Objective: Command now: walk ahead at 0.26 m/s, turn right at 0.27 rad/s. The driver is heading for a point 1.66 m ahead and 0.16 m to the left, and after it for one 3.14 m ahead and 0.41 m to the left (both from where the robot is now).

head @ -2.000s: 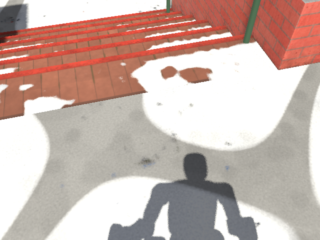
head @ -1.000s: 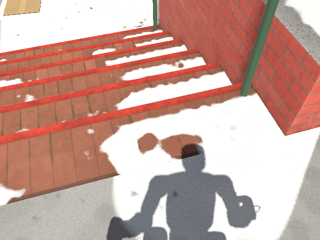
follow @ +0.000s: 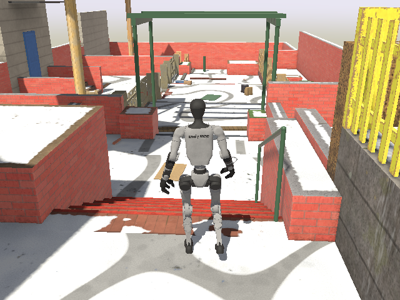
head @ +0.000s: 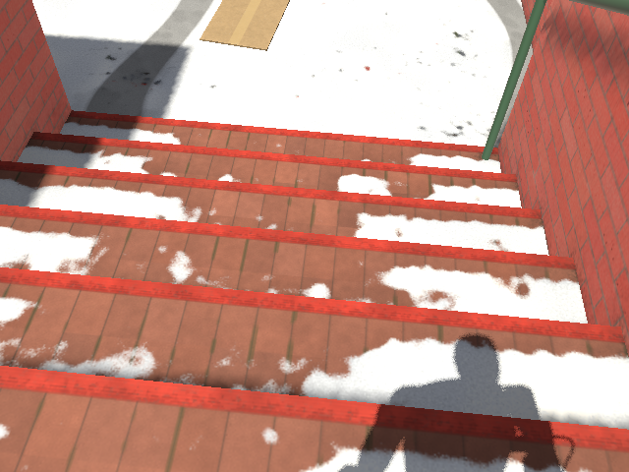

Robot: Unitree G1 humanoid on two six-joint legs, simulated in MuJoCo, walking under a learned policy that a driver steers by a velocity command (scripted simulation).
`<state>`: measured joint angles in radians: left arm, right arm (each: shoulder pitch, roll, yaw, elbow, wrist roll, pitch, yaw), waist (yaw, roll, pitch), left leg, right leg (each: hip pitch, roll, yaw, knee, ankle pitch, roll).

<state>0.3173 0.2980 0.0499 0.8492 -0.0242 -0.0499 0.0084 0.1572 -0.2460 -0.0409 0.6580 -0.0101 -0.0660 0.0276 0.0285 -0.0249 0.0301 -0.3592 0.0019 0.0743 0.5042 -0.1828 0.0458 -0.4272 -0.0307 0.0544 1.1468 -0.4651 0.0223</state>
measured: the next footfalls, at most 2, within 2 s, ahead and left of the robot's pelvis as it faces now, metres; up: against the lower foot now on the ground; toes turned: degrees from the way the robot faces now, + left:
right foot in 0.34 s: +0.18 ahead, -0.15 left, +0.00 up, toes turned -13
left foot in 0.82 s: +0.12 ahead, +0.10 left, +0.00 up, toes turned +3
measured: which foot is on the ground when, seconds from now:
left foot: down 0.00-0.36, up 0.38-0.80, down 0.82-1.00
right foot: up 0.00-0.32, down 0.34-0.82, up 0.84-1.00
